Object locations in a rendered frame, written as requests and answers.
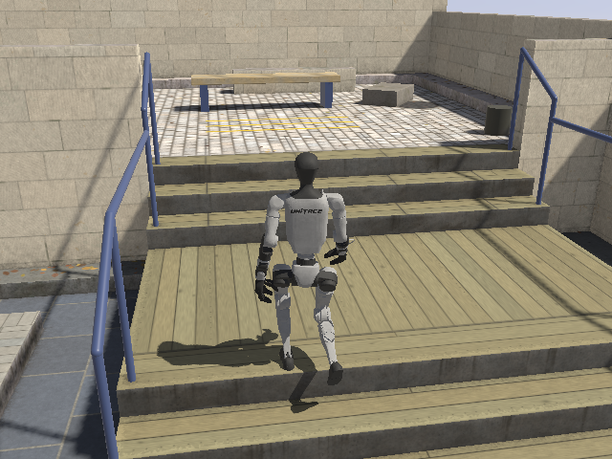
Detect left robot hand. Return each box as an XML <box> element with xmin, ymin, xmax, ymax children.
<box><xmin>255</xmin><ymin>278</ymin><xmax>278</xmax><ymax>303</ymax></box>

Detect robot right forearm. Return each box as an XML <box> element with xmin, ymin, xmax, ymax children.
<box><xmin>336</xmin><ymin>230</ymin><xmax>349</xmax><ymax>255</ymax></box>

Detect right robot hand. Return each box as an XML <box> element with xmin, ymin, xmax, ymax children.
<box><xmin>324</xmin><ymin>248</ymin><xmax>347</xmax><ymax>265</ymax></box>

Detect right robot thigh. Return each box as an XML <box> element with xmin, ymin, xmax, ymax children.
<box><xmin>314</xmin><ymin>267</ymin><xmax>338</xmax><ymax>323</ymax></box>

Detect humanoid robot torso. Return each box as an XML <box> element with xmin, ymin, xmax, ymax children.
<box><xmin>284</xmin><ymin>189</ymin><xmax>329</xmax><ymax>288</ymax></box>

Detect right robot upper arm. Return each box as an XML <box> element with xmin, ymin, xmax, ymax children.
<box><xmin>326</xmin><ymin>193</ymin><xmax>347</xmax><ymax>243</ymax></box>

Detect left robot upper arm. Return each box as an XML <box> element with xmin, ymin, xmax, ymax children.
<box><xmin>263</xmin><ymin>193</ymin><xmax>287</xmax><ymax>248</ymax></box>

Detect robot left forearm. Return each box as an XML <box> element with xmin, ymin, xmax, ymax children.
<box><xmin>255</xmin><ymin>233</ymin><xmax>273</xmax><ymax>280</ymax></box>

